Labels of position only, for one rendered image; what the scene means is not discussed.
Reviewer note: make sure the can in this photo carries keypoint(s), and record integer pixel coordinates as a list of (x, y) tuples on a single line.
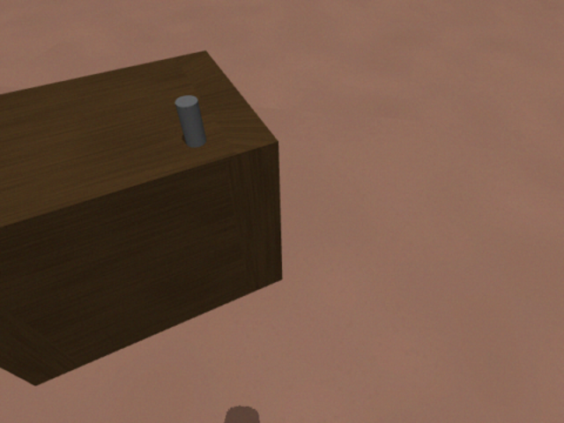
[(191, 120)]

